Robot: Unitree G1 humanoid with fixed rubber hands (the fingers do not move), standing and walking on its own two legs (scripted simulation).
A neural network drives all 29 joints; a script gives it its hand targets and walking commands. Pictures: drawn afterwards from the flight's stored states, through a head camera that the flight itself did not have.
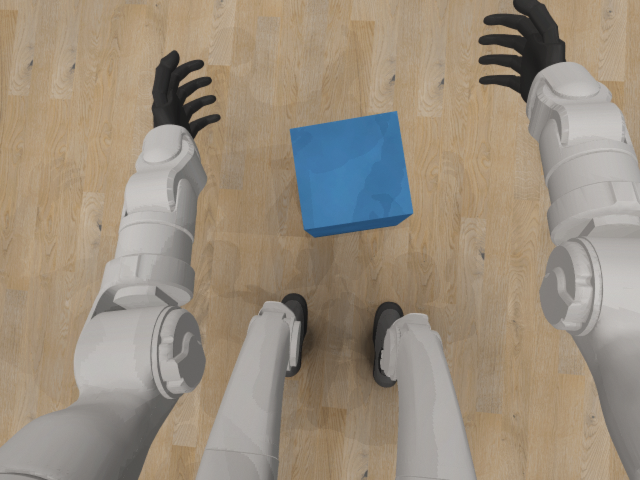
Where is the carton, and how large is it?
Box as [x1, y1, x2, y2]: [290, 111, 412, 237]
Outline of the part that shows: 396,111 290,129 304,229 314,237 396,225 412,213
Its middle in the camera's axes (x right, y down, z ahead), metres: +0.07 -0.13 +0.86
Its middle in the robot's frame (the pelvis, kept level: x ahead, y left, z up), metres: +0.51 +0.02 -0.52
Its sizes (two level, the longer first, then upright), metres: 0.210 0.200 0.250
